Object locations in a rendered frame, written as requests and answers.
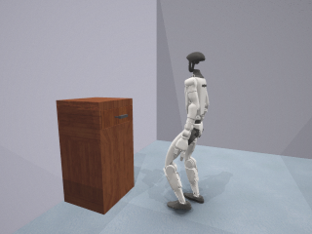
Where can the robot right forearm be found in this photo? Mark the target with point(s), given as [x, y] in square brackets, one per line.
[203, 115]

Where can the right robot thigh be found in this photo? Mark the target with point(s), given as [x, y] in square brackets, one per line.
[189, 161]

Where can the robot left hand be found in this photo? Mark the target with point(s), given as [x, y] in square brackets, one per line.
[181, 145]

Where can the robot left upper arm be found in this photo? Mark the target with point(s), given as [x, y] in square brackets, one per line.
[191, 87]

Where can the handle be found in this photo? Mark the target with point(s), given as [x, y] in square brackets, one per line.
[122, 116]

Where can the robot right upper arm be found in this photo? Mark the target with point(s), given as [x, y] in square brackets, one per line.
[206, 100]

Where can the right robot foot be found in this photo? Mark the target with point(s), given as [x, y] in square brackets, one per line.
[190, 196]

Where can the robot left forearm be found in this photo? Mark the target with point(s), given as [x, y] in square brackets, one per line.
[191, 118]

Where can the cabinet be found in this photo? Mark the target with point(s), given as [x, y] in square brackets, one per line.
[97, 164]

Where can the drawer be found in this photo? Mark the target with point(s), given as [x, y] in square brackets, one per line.
[108, 118]

